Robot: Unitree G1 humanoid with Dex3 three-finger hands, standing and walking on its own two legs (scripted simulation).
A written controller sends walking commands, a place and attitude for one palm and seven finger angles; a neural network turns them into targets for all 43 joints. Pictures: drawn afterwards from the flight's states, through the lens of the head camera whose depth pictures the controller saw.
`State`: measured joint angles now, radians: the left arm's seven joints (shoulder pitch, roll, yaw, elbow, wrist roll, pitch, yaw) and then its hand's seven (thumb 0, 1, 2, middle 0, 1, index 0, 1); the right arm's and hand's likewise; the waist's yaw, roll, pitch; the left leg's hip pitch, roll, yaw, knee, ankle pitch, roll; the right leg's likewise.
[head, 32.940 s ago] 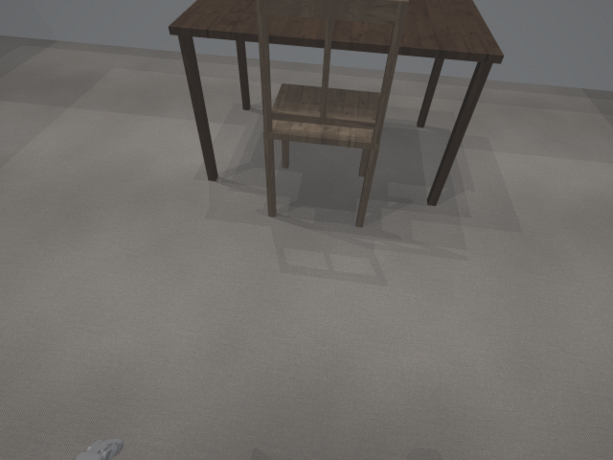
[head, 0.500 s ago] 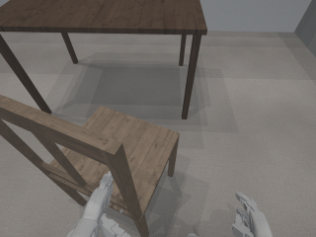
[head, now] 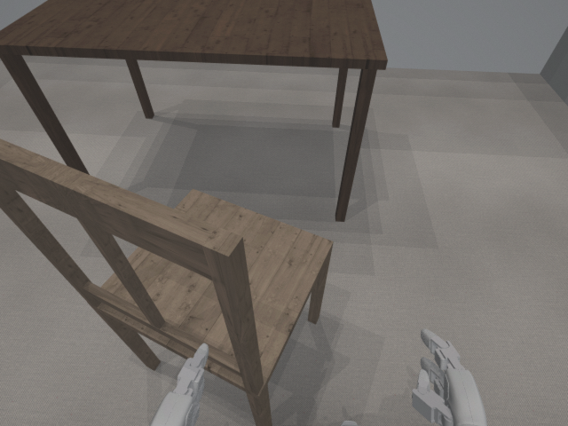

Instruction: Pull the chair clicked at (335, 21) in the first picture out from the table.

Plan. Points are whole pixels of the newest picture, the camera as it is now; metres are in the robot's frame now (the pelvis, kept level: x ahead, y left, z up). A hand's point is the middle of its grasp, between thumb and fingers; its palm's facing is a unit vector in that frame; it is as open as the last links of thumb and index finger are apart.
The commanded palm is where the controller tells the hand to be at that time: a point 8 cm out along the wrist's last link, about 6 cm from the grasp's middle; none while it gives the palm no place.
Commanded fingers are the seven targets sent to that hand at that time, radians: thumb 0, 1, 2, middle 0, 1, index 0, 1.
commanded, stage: draw the fingers out of the gap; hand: left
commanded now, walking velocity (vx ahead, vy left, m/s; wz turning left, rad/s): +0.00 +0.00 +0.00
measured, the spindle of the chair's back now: (130, 280) +0.34 +0.26 +0.00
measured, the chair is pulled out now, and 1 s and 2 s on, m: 0.56 0.56 0.56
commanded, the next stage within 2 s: draw the hand back to the body in 0.12 s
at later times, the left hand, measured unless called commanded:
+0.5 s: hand (179, 423) +0.13 +0.12 +0.07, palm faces +0.03 -1.00 +0.00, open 17.4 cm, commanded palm +0.08 +0.18 +0.06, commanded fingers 0.00 -0.55 0.20 0.00 0.00 0.00 0.00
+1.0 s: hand (88, 386) +0.15 +0.20 +0.12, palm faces +0.25 -0.90 -0.36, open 15.4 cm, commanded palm +0.12 +0.25 +0.16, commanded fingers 0.00 0.14 0.53 -0.09 -0.14 -0.09 -0.14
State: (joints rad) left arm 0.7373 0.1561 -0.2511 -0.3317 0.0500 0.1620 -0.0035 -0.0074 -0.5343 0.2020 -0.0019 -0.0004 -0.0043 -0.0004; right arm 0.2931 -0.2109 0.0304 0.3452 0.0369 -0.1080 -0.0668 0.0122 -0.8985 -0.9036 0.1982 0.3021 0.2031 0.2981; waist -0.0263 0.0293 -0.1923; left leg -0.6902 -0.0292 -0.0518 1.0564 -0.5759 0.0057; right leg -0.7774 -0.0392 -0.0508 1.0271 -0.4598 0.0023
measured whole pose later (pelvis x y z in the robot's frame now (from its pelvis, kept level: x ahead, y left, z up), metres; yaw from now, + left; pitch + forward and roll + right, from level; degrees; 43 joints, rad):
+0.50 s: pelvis -0.01 +0.00 -0.02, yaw +0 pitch +13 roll -2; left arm 0.84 0.14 -0.12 -0.48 -0.10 -0.28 -0.03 -0.03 -0.51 0.22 0.00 0.00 0.00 0.00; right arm 0.28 -0.19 -0.01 0.43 0.04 -0.20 -0.05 0.01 -0.90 -0.90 0.20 0.30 0.20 0.30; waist 0.01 0.03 -0.20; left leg -0.79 -0.02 -0.07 1.17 -0.61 -0.01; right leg -0.87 -0.03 -0.07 1.12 -0.48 -0.01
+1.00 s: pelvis +0.00 +0.00 +0.03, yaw +0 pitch +4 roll -1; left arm 0.76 0.30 0.08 -0.50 -0.05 0.01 0.15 -0.01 -0.19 0.37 -0.05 -0.07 -0.06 -0.07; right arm 0.28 -0.20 0.01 0.48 0.05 -0.09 -0.14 0.01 -0.90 -0.90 0.20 0.30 0.20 0.30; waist 0.03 0.06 -0.13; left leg -0.41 -0.01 -0.06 0.85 -0.50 0.00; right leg -0.50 -0.02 -0.06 0.82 -0.38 0.00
